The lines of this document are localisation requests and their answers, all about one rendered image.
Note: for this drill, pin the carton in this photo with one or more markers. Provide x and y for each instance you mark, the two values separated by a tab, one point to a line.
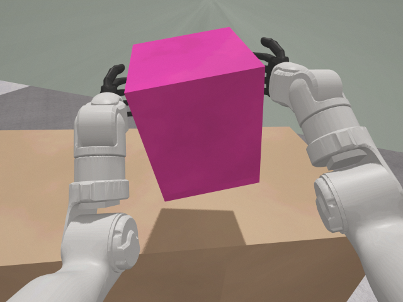
197	102

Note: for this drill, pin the left robot upper arm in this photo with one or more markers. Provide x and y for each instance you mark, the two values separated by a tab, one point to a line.
96	249

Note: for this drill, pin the robot left forearm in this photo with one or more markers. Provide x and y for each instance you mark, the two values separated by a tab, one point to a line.
99	150

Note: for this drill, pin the right robot upper arm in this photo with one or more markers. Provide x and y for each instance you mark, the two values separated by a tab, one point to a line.
364	203

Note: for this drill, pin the right robot hand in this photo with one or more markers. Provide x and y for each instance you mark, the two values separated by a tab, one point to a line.
272	60

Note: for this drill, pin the pedestal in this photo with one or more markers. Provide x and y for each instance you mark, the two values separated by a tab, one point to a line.
262	242

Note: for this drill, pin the left robot hand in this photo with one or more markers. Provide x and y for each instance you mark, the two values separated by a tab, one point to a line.
110	82

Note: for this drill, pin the robot right forearm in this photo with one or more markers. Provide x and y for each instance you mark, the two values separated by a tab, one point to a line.
334	137

